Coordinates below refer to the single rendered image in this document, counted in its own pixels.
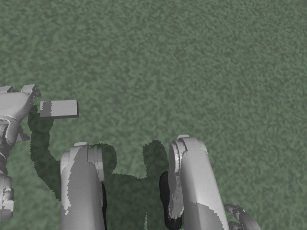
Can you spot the small box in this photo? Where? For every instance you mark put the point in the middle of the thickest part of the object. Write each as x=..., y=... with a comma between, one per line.
x=59, y=109

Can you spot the right robot hand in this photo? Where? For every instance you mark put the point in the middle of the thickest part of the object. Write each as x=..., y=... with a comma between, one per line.
x=247, y=222

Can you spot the left robot arm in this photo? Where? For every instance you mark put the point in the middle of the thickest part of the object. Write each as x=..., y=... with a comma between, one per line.
x=9, y=130

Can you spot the left robot hand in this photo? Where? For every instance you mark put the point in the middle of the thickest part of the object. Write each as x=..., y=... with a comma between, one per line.
x=17, y=105

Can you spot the right robot foot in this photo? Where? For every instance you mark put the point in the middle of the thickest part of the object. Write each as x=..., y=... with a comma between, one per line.
x=171, y=224

